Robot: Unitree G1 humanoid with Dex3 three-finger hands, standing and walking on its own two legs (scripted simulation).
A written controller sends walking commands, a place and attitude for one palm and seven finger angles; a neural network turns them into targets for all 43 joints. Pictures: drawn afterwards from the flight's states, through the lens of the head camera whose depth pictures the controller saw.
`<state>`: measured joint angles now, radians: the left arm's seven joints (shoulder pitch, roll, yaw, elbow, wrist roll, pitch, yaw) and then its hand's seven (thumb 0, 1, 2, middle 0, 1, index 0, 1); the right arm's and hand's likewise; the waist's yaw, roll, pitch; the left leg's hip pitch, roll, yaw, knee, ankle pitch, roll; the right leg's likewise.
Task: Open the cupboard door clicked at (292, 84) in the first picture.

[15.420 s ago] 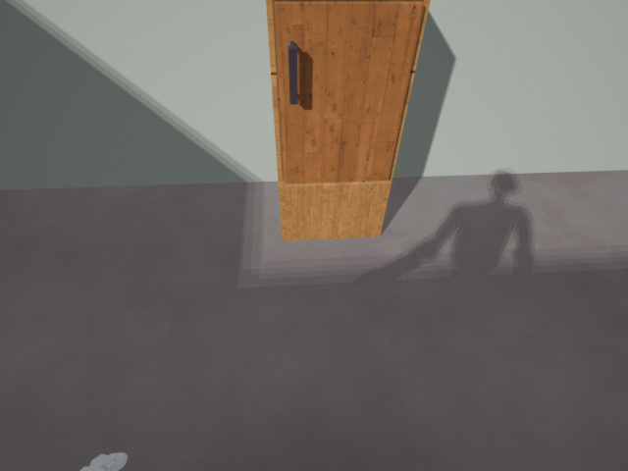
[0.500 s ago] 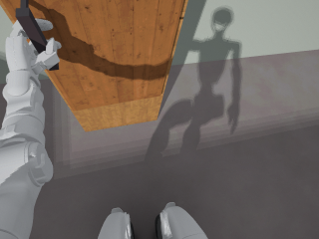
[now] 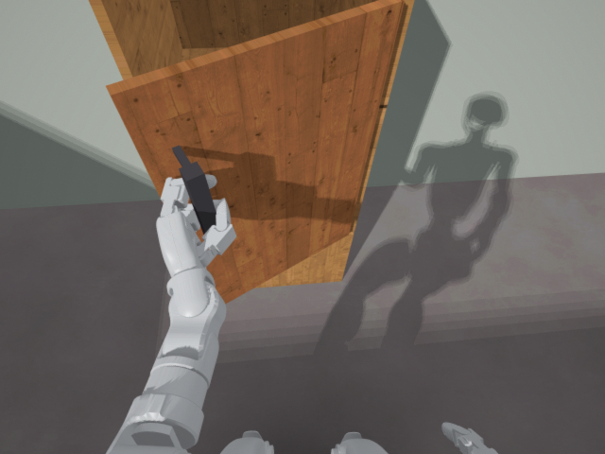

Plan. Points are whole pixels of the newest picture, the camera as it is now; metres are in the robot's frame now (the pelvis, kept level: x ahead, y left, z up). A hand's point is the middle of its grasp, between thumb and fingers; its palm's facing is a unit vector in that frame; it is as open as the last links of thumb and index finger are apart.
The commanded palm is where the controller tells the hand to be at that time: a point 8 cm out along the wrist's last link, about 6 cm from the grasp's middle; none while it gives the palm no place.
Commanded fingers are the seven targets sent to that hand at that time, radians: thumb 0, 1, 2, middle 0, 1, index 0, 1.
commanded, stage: pull the door open along its arc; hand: left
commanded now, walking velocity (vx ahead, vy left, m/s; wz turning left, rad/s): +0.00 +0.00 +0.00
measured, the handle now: (198, 200) +0.44 +0.15 +0.06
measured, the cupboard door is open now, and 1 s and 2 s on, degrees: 27 46 49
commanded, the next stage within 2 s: open thumb and fingers to let go in 0.28 s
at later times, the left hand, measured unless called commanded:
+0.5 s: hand (294, 272) +0.33 +0.02 +0.05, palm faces +0.46 -0.88 -0.07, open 6.2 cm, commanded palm +0.28 +0.05 +0.05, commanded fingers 0.00 0.41 0.69 -0.37 -1.30 -0.37 -1.30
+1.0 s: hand (289, 279) +0.32 +0.02 +0.05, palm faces +0.47 -0.88 -0.04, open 13.8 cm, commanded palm +0.28 +0.07 +0.05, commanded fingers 0.00 -0.50 0.30 -0.22 -0.70 -0.22 -0.70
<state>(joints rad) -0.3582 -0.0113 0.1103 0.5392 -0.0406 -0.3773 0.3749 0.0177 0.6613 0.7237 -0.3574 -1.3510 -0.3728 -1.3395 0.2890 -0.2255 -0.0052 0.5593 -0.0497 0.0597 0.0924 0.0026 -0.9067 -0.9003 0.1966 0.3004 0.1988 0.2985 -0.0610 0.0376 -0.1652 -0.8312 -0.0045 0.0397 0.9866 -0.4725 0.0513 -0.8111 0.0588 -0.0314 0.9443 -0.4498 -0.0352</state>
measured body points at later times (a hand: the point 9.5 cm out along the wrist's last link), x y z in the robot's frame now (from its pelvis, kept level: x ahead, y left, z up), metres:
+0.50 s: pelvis -0.01 -0.06 +0.00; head +0.04 -0.08 +0.45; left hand +0.30 +0.06 +0.06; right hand +0.18 -0.26 -0.11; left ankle +0.00 +0.08 -0.68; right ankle +0.00 -0.10 -0.68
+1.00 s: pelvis -0.02 -0.07 +0.00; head +0.03 -0.10 +0.45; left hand +0.29 +0.07 +0.06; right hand +0.14 -0.29 -0.13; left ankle +0.00 +0.08 -0.68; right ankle +0.00 -0.10 -0.68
